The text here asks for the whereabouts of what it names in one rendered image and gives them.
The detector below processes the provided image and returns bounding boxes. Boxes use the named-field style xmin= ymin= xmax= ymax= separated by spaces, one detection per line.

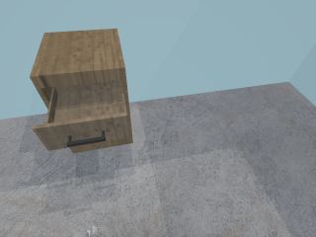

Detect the robot left hand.
xmin=74 ymin=223 xmax=100 ymax=237

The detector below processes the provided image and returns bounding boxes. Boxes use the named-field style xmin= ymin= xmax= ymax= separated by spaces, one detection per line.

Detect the cabinet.
xmin=30 ymin=29 xmax=133 ymax=153

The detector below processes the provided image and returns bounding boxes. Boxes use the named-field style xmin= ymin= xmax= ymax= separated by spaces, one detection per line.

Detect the handle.
xmin=66 ymin=130 xmax=106 ymax=147

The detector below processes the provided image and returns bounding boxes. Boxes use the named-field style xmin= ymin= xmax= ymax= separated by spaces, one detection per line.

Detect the drawer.
xmin=32 ymin=80 xmax=130 ymax=151

